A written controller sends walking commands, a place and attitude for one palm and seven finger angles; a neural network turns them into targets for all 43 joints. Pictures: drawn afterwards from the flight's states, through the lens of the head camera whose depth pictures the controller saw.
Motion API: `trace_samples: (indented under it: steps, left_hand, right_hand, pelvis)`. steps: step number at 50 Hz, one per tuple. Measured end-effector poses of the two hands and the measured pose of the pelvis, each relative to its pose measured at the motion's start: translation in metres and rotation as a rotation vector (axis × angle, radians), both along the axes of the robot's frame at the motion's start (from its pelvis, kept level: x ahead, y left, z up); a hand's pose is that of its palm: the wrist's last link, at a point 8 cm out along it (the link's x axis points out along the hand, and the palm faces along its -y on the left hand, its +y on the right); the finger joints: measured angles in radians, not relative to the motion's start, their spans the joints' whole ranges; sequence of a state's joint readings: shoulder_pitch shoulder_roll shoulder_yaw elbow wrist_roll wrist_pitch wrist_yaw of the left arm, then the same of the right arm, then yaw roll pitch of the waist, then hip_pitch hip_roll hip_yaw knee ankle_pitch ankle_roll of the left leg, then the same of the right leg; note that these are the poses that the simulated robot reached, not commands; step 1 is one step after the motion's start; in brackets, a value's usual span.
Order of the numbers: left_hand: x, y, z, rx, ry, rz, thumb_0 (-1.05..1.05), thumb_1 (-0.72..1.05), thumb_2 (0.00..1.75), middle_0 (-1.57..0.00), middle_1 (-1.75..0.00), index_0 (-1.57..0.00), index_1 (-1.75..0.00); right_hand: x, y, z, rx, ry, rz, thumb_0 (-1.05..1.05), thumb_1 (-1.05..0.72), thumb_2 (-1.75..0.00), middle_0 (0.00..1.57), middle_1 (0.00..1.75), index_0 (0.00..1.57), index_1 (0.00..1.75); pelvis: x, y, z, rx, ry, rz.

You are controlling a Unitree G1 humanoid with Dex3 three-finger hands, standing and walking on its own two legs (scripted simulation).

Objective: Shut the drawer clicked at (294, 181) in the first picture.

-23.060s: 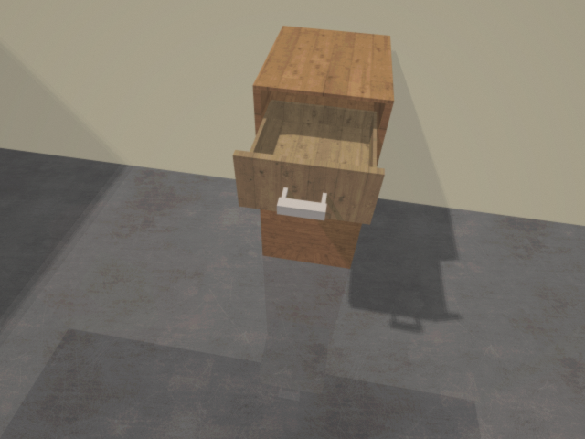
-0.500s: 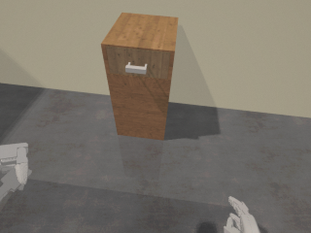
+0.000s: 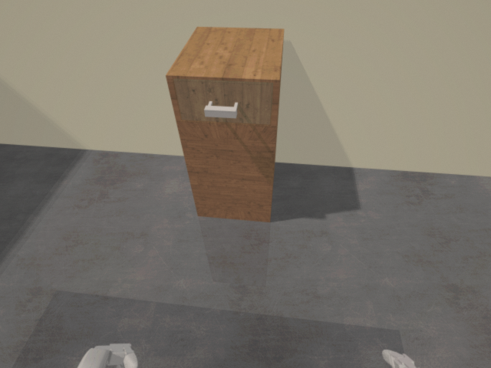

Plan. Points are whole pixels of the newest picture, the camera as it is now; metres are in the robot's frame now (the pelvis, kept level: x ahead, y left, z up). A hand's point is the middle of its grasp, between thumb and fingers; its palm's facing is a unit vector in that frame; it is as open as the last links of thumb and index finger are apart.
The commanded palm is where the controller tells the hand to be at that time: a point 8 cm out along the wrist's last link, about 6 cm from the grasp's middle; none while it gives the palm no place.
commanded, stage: let the arm hang, fingers relaxed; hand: left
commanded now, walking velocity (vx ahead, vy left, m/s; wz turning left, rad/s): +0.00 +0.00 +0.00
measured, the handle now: (222, 108) +0.92 +0.12 -0.08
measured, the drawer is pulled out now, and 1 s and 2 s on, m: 0.00 0.00 0.00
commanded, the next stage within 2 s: look to check the result in 0.88 s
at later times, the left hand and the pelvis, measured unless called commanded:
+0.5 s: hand out of the picture +0.00 +0.22 -0.15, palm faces +0.00 -0.95 -0.31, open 6.7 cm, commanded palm none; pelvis -0.01 -0.01 +0.01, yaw +0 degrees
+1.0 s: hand out of the picture +0.06 +0.20 -0.15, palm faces -0.02 -0.96 -0.28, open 7.4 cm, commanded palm none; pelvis +0.00 -0.02 +0.02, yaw +0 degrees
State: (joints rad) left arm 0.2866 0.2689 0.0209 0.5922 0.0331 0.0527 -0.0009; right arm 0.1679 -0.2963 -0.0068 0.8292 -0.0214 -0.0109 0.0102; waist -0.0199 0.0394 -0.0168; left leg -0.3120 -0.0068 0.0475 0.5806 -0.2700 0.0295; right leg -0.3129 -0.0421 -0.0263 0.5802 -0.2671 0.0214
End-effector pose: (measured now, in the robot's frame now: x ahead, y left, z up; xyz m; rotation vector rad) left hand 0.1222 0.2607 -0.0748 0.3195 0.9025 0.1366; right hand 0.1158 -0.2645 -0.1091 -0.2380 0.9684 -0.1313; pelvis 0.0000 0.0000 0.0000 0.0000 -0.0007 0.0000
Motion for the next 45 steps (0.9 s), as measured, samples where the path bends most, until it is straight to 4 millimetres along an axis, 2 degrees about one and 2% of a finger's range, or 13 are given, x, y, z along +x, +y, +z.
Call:
trace_samples:
  steps: [2,5,8,11,16,21,28,36,45]
  left_hand:
    - [-0.031,-0.016,-0.027,-0.064,0.135,0.014,0.01,0.9,0.9,-1.17,-1.37,-1.17,-1.36]
    - [-0.077,-0.031,-0.051,-0.108,0.295,0.045,0.01,0.9,0.9,-1.06,-1.27,-1.06,-1.25]
    - [-0.112,-0.022,-0.056,-0.105,0.382,0.116,0.01,0.9,0.89,-0.95,-1.16,-0.95,-1.15]
    - [-0.139,-0.013,-0.054,-0.085,0.462,0.142,0.01,0.9,0.89,-0.84,-1.03,-0.83,-1.02]
    - [-0.159,0.001,-0.046,-0.044,0.527,0.175,0.01,0.9,0.9,-0.64,-0.81,-0.64,-0.8]
    - [-0.15,0.007,-0.041,-0.019,0.508,0.181,0.01,0.9,0.9,-0.45,-0.59,-0.45,-0.58]
    - [-0.113,0.0,-0.04,-0.023,0.418,0.152,0.0,0.9,0.9,-0.27,-0.39,-0.27,-0.38]
    - [-0.076,-0.015,-0.04,-0.053,0.338,0.114,0.0,0.9,0.9,-0.21,-0.32,-0.21,-0.31]
    - [-0.064,-0.02,-0.04,-0.056,0.343,0.106,0.0,0.9,0.9,-0.2,-0.31,-0.21,-0.3]
  right_hand:
    - [-0.025,-0.003,-0.002,-0.015,0.082,-0.009,0.01,-0.91,-0.9,0.21,0.3,0.2,0.3]
    - [-0.061,-0.006,-0.004,-0.03,0.207,-0.03,0.01,-0.91,-0.9,0.21,0.3,0.2,0.3]
    - [-0.094,-0.007,-0.006,-0.035,0.321,-0.048,0.01,-0.91,-0.9,0.21,0.3,0.2,0.3]
    - [-0.118,-0.005,-0.009,-0.027,0.397,-0.071,0.01,-0.91,-0.9,0.2,0.3,0.2,0.3]
    - [-0.138,0.003,-0.016,0.007,0.448,-0.1,0.0,-0.91,-0.9,0.2,0.3,0.2,0.3]
    - [-0.139,0.012,-0.022,0.042,0.443,-0.108,0.0,-0.91,-0.9,0.21,0.3,0.2,0.3]
    - [-0.124,0.017,-0.026,0.066,0.398,-0.107,0.0,-0.91,-0.9,0.21,0.3,0.2,0.3]
    - [-0.107,0.007,-0.022,0.05,0.358,-0.11,0.0,-0.91,-0.9,0.21,0.3,0.2,0.3]
    - [-0.096,-0.01,-0.016,0.016,0.362,-0.112,0.0,-0.91,-0.9,0.21,0.3,0.2,0.3]
  pelvis:
    - [-0.003,-0.002,0.002,0.0,-0.01,-0.002]
    - [-0.008,-0.006,0.005,-0.003,-0.014,-0.001]
    - [-0.012,-0.009,0.008,-0.009,-0.011,0.004]
    - [-0.013,-0.01,0.01,-0.013,-0.01,0.006]
    - [-0.013,-0.008,0.011,-0.011,-0.015,0.002]
    - [-0.012,-0.008,0.012,-0.005,-0.023,-0.002]
    - [-0.011,-0.009,0.013,0.0,-0.03,-0.005]
    - [-0.007,-0.012,0.014,0.003,-0.032,-0.007]
    - [-0.001,-0.018,0.016,0.001,-0.026,-0.006]
